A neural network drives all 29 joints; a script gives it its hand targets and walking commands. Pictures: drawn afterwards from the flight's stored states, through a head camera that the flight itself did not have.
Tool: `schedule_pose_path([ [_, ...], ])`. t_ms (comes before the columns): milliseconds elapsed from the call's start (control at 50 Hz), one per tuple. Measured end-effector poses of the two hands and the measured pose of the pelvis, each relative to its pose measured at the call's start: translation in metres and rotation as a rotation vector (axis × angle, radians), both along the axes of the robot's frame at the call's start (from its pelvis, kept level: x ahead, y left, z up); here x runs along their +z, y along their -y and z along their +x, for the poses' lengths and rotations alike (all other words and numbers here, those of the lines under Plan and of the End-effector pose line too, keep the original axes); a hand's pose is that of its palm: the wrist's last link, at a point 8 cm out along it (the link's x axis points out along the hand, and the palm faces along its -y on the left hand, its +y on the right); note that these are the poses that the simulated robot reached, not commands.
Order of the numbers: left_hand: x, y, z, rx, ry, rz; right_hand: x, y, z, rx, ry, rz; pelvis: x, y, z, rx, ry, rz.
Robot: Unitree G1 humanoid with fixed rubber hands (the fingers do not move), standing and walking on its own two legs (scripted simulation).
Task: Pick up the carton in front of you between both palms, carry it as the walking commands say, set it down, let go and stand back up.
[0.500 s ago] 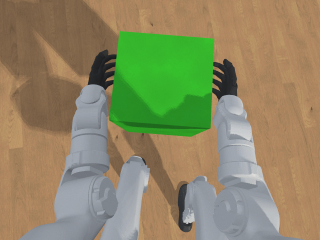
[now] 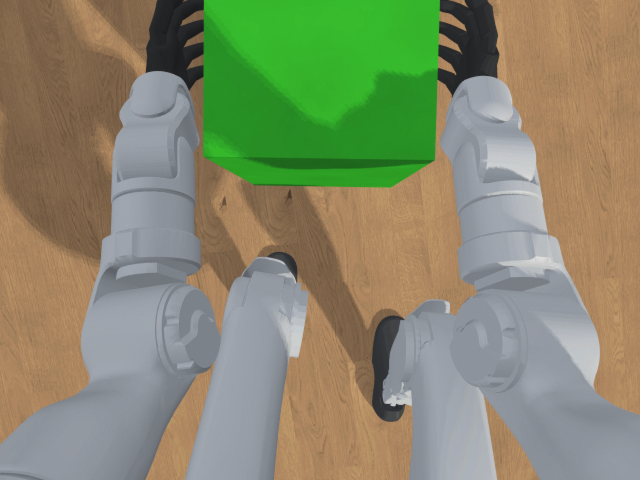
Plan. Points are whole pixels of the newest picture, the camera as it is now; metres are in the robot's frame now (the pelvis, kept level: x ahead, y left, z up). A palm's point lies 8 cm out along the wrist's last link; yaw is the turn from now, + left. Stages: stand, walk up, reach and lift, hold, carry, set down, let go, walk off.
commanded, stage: set down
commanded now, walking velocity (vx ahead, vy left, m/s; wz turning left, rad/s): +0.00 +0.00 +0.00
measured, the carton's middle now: (322, 93) +0.51 +0.14 -0.21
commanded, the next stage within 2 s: none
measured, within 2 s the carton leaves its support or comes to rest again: rests again in 1.56 s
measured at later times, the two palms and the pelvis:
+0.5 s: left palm (194, 82) +0.49 +0.30 -0.24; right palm (426, 93) +0.56 +0.01 -0.25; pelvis +0.00 +0.00 -0.07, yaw -1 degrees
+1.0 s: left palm (200, 95) +0.48 +0.29 -0.26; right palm (433, 100) +0.56 -0.01 -0.26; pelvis -0.02 -0.01 -0.09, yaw -1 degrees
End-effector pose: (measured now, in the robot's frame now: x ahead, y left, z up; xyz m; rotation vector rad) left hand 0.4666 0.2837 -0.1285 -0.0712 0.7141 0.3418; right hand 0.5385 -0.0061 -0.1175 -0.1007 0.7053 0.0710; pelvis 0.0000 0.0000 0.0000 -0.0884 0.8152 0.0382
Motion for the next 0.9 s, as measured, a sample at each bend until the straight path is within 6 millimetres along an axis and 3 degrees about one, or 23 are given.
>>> schedule_pose_path([
  [320, -0.101, -0.012, 0.018, -0.006, -0.034, 0.020, -0.107, -0.011, 0.021, 0.051, -0.024, -0.024, -0.059, 0.005, -0.005, -0.024, 0.050, 0.014],
  [400, -0.115, -0.016, 0.020, -0.023, -0.058, 0.035, -0.124, -0.013, 0.020, 0.060, -0.047, -0.014, -0.067, 0.003, -0.004, -0.039, 0.079, 0.024],
  [540, -0.114, -0.016, 0.026, -0.020, -0.047, 0.019, -0.130, -0.012, 0.025, 0.070, -0.039, -0.017, -0.075, 0.002, -0.003, -0.043, 0.096, 0.034],
  [900, -0.126, -0.009, 0.016, -0.059, -0.063, -0.002, -0.139, 0.000, 0.020, 0.108, -0.056, 0.003, -0.087, 0.011, -0.015, -0.067, 0.143, 0.061],
])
